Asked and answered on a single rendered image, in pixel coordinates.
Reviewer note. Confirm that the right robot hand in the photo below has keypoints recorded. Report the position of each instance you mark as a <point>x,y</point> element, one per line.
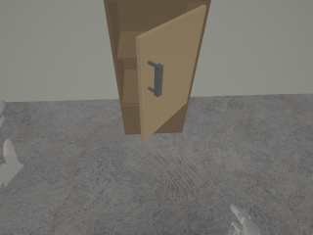
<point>249,227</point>

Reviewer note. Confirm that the handle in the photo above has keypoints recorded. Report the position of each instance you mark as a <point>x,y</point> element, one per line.
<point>157,90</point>

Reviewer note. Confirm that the left robot hand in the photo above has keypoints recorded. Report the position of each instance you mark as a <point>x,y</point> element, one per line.
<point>10,169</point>

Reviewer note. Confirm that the cupboard door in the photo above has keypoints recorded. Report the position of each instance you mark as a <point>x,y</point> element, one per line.
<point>174,45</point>

